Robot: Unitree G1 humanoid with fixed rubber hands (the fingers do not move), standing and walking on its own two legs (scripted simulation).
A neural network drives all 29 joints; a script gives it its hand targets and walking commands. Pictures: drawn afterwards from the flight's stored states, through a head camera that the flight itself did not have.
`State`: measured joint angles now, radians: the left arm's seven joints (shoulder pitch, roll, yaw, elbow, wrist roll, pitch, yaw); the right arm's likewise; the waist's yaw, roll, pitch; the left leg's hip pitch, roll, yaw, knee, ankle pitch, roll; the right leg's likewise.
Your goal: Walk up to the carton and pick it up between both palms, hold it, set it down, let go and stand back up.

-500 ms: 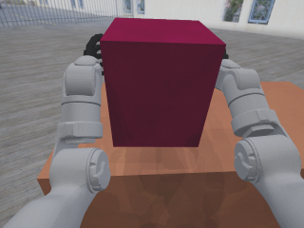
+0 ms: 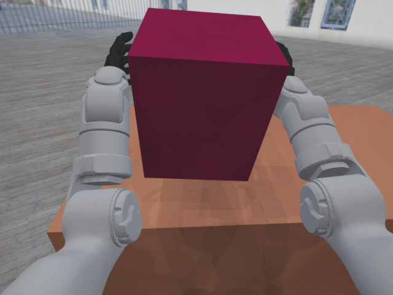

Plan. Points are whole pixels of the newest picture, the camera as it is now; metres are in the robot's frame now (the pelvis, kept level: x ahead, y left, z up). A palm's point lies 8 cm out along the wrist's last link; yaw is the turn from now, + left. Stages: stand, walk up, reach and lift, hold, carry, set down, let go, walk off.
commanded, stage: set down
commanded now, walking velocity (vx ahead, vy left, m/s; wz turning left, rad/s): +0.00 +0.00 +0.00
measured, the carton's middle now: (200, 99) +0.38 +0.00 +0.30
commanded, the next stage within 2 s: none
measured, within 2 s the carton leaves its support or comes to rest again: neither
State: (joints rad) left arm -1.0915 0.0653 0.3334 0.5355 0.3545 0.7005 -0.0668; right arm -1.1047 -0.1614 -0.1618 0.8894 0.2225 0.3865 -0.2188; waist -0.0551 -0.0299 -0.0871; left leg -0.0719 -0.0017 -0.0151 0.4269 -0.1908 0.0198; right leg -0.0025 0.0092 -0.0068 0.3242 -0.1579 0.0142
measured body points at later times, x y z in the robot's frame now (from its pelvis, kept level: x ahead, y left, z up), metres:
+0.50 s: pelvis +0.03 +0.01 +0.00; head -0.05 +0.04 +0.44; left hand +0.42 +0.17 +0.27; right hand +0.42 -0.14 +0.28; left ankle +0.04 +0.10 -0.74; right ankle +0.03 -0.13 -0.74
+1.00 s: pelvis +0.03 +0.00 +0.00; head -0.03 +0.04 +0.45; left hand +0.44 +0.15 +0.24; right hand +0.43 -0.16 +0.24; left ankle +0.04 +0.10 -0.74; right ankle +0.03 -0.13 -0.74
